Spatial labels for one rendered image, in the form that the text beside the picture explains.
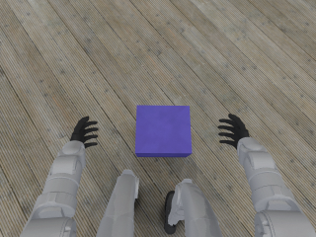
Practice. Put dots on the carton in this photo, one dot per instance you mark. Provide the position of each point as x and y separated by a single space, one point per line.
163 131

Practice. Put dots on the robot left forearm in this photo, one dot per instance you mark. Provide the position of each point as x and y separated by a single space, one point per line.
58 197

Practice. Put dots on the robot left hand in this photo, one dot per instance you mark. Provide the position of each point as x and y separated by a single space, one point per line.
80 131

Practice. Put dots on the robot left upper arm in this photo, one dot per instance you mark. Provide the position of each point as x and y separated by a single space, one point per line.
51 227

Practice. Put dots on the robot right forearm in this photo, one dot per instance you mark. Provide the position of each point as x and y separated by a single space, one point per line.
268 189

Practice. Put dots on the robot right upper arm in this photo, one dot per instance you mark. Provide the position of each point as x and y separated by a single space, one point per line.
281 223

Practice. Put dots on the robot right hand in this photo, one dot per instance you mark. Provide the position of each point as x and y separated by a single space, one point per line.
238 128

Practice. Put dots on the right robot shin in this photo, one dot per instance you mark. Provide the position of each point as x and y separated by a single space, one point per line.
177 213

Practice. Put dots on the right robot thigh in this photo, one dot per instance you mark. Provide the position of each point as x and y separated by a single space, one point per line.
200 219

